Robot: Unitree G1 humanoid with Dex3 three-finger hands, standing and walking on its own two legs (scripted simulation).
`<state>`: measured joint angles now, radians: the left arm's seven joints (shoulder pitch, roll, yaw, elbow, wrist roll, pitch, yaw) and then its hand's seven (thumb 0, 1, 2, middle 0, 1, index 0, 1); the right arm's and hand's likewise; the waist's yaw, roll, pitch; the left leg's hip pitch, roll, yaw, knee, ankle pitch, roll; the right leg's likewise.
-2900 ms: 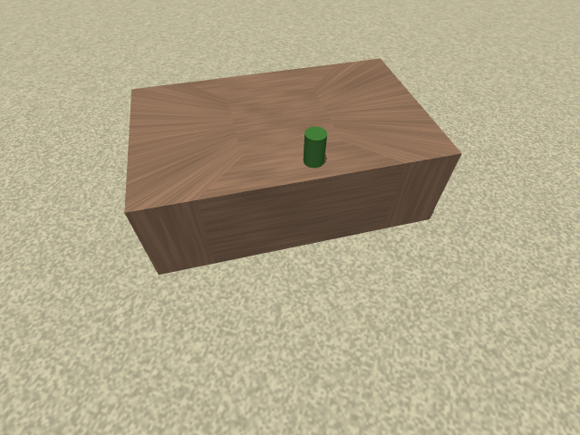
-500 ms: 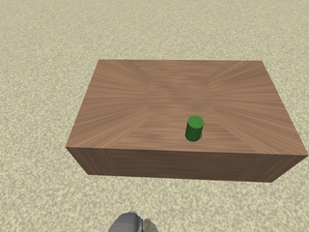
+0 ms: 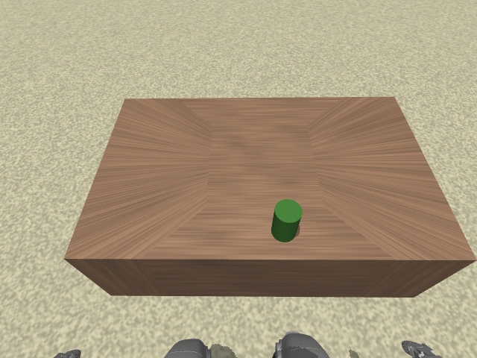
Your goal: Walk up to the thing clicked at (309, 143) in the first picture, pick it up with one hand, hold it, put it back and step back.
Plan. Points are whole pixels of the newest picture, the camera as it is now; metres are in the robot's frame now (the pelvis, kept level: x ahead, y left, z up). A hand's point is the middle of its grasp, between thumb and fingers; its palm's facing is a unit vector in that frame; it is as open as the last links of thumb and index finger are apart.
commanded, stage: walk up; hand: right
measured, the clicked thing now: (285, 221) +0.49 -0.13 -0.29
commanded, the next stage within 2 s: stand in 1.50 s
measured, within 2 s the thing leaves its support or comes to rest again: neither
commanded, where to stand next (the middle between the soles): +0.09 +0.04 m, yaw +0 degrees
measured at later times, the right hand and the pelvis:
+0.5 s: hand out of the picture +0.08 -0.24 -0.13, palm faces -0.06 +0.94 -0.35, open 7.4 cm; pelvis +0.01 +0.02 +0.02, yaw +1 degrees
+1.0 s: hand out of the picture +0.13 -0.23 -0.12, palm faces -0.03 +0.95 -0.32, open 7.4 cm; pelvis +0.02 +0.02 +0.04, yaw +1 degrees
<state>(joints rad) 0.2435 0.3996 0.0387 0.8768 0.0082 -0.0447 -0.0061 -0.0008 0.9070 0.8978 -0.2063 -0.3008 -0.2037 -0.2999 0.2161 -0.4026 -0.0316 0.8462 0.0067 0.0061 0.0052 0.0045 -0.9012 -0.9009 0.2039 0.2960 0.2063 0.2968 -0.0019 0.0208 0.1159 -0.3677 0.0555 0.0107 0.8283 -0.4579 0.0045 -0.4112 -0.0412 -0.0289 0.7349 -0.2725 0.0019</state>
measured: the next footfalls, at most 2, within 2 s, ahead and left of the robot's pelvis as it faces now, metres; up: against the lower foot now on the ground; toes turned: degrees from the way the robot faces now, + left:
left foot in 0.20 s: +0.03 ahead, +0.15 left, +0.00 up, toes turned +2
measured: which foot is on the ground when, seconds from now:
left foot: up 0.00-0.18, down 0.20-1.00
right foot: down 0.00-1.00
